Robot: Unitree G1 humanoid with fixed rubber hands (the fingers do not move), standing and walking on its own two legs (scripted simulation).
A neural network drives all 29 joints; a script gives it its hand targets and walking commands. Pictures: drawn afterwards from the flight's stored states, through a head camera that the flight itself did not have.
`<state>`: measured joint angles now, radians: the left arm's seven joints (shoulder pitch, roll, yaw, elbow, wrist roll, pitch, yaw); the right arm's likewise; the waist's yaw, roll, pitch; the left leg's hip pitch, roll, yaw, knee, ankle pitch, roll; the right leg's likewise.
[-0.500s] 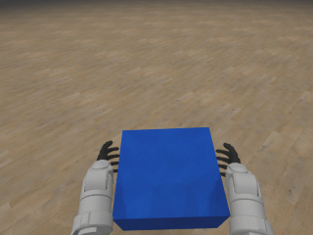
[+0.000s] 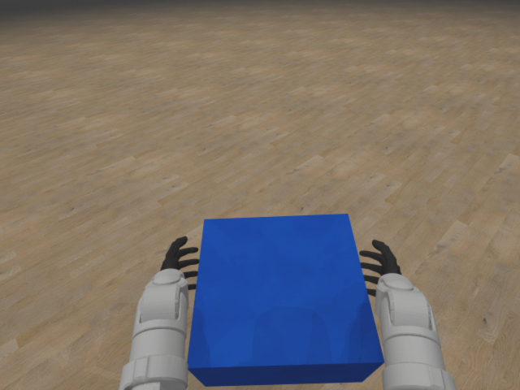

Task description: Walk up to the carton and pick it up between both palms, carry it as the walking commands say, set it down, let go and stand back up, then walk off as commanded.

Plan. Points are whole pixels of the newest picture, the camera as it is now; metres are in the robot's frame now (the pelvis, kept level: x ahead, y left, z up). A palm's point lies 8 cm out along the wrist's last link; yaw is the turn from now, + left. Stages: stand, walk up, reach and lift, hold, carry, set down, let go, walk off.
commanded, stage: hold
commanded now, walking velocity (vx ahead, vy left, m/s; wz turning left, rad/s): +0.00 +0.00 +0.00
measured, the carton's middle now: (279, 296) +0.30 +0.00 -0.03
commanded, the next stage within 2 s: carry in 0.20 s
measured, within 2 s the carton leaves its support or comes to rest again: neither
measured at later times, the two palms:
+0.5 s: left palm (186, 300) +0.24 +0.15 +0.05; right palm (430, 328) +0.20 -0.20 +0.05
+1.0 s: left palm out of the picture +0.04 +0.14 +0.08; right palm out of the picture -0.07 -0.19 +0.08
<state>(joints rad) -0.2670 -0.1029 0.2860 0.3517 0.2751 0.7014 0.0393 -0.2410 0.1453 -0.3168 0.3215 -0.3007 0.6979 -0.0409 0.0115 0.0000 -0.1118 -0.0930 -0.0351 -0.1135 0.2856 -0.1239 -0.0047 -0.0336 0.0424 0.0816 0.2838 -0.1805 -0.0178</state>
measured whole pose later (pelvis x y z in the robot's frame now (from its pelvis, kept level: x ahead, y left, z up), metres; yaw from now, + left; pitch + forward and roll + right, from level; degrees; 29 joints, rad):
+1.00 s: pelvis -0.25 +0.05 -0.03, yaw -22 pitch +2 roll -2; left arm -0.14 -0.13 0.17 -0.47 0.08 1.25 0.17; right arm -0.10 0.13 -0.16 -0.49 -0.12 1.23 -0.12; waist 0.06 0.04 -0.09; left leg -0.50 0.15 0.17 0.63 -0.15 0.02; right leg -0.35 -0.01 -0.08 0.71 -0.43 0.03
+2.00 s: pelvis -0.59 +0.25 -0.03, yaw -54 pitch +3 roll +1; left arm -0.09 -0.13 0.14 -0.47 0.13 1.18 0.13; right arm -0.09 0.13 -0.17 -0.49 -0.08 1.21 -0.15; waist -0.07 -0.01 -0.08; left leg -0.41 0.03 0.07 0.79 -0.47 -0.05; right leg -0.52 -0.03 -0.01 0.50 -0.04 0.00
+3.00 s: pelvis -0.67 +0.37 -0.02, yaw -55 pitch +2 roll +0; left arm -0.18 -0.14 0.20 -0.17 0.15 1.03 0.14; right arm -0.18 0.14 -0.22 -0.16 -0.17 1.03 -0.09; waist 0.02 0.00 -0.08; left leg -0.40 0.03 0.07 0.58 -0.21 0.02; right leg -0.42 -0.06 -0.06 0.52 -0.13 0.02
